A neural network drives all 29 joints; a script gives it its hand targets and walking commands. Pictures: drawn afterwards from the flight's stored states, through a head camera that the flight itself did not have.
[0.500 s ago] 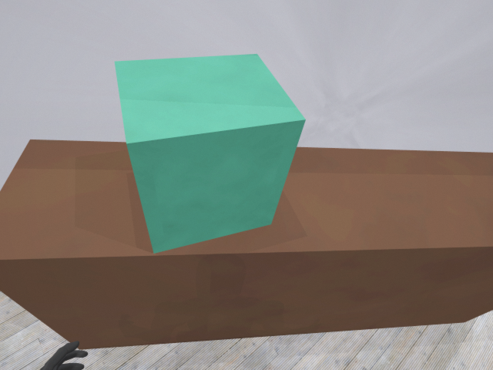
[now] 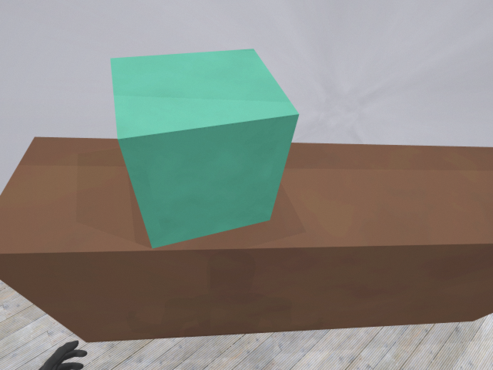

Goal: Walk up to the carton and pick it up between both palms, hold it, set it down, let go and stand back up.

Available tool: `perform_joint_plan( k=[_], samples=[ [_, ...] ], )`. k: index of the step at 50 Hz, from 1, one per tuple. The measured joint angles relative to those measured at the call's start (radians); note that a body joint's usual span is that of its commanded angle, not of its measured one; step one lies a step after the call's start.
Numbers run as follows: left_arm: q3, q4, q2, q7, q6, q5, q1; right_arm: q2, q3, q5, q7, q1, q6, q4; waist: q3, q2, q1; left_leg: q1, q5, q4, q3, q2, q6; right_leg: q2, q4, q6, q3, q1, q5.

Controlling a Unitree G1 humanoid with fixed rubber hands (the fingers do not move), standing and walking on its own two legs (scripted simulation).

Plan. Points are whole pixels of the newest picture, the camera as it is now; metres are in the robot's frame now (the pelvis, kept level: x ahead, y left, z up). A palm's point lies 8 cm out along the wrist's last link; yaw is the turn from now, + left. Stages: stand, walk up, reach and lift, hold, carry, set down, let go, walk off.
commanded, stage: walk up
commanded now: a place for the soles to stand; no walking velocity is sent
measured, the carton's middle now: (201, 151) +0.47 +0.10 +0.07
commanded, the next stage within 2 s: none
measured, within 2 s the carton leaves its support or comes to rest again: neither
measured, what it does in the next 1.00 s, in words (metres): stands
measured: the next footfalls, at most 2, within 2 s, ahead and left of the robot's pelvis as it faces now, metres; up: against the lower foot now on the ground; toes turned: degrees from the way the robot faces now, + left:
none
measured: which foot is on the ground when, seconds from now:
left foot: down 0.00-1.00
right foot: down 0.00-1.00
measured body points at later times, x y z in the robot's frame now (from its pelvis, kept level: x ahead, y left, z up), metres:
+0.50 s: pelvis +0.01 +0.00 +0.00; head +0.03 +0.02 +0.45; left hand +0.13 +0.31 -0.11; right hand +0.09 -0.33 -0.09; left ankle +0.02 +0.14 -0.72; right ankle +0.02 -0.11 -0.72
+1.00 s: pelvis +0.00 -0.01 +0.00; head +0.02 +0.01 +0.45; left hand +0.12 +0.30 -0.11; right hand +0.08 -0.33 -0.09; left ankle +0.02 +0.14 -0.72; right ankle +0.02 -0.11 -0.72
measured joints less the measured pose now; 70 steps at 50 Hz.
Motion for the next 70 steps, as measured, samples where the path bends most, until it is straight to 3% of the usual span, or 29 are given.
perform_joint_plan(
  k=[2,5,70],
  samples=[
    [0.000,-0.001,0.003,0.000,0.004,0.000,0.000,0.000,0.000,0.000,0.000,0.000,0.000,0.000,0.000,0.000,0.000,-0.001,-0.004,0.000,0.000,0.005,0.000,0.005,-0.003,-0.002,0.000,-0.001,-0.007],
    [0.000,-0.001,0.002,0.000,-0.005,0.000,0.000,0.000,0.000,0.000,0.000,0.000,0.000,0.000,0.000,0.000,0.000,-0.002,-0.001,0.000,0.000,0.007,0.000,0.007,-0.031,0.000,0.000,0.004,0.097],
    [0.000,0.000,0.004,-0.001,-0.009,0.000,-0.006,-0.002,0.000,0.000,0.000,0.000,0.000,0.000,0.000,0.006,0.000,-0.002,-0.012,0.004,0.000,0.001,-0.001,0.000,0.001,-0.002,-0.002,-0.004,0.042]
  ],
)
